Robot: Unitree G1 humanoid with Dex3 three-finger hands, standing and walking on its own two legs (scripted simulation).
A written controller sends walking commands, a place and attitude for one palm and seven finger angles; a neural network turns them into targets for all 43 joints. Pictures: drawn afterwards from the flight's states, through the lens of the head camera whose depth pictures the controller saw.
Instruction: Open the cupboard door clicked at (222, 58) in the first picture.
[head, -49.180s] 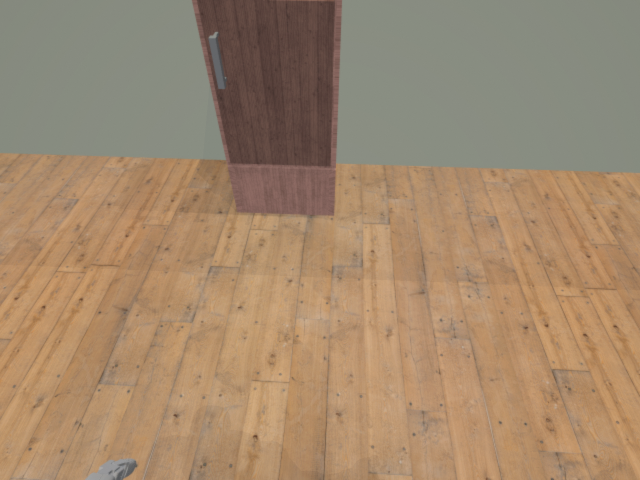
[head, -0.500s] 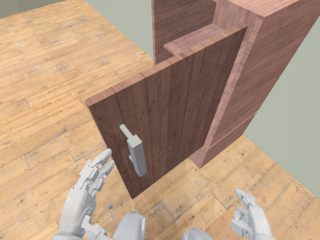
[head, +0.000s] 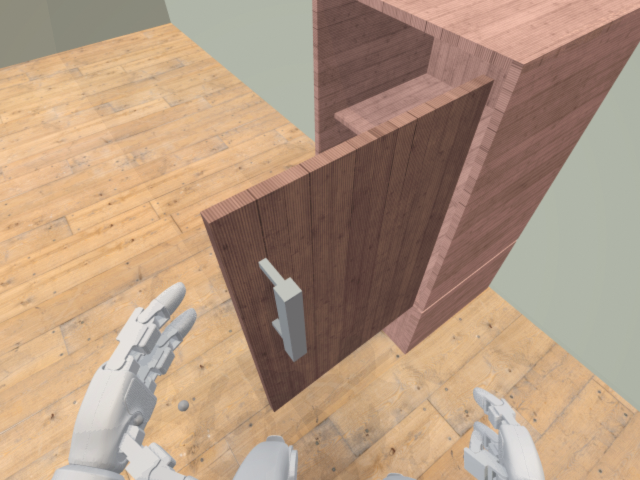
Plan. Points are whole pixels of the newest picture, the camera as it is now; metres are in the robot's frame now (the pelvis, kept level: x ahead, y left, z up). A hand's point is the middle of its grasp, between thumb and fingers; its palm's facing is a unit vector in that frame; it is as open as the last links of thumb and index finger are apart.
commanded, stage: draw the hand back to the body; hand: left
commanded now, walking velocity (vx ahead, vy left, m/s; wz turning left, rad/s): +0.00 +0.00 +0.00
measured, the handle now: (282, 312) +0.31 +0.07 +0.05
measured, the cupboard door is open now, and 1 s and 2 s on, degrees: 91 91 91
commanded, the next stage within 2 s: step back with the hand held close in 1.34 s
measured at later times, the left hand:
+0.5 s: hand (85, 383) +0.18 +0.22 +0.15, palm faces +0.22 -0.92 -0.32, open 14.5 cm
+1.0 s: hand out of the picture +0.24 +0.26 +0.26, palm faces +0.46 -0.78 -0.42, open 8.7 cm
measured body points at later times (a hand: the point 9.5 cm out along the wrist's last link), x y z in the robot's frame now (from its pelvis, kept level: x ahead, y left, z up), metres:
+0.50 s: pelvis +0.02 +0.01 +0.06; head +0.01 +0.00 +0.51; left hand +0.17 +0.26 +0.17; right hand +0.21 -0.20 +0.00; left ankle +0.06 +0.11 -0.64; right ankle -0.02 -0.11 -0.64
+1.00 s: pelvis +0.05 +0.00 +0.09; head +0.03 -0.02 +0.54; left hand +0.21 +0.30 +0.28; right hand +0.24 -0.22 +0.02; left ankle +0.06 +0.11 -0.64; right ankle -0.02 -0.11 -0.64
